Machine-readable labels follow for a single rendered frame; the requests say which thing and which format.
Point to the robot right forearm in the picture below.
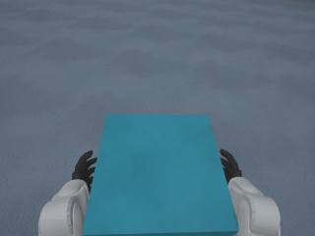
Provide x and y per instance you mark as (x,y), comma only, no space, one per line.
(257,215)

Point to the carton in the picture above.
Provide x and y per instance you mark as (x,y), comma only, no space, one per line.
(159,175)

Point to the robot left hand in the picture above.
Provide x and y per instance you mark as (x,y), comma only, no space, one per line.
(82,171)

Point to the robot left forearm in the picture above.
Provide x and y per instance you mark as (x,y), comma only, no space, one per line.
(64,214)

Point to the robot right hand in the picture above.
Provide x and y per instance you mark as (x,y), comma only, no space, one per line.
(230,168)

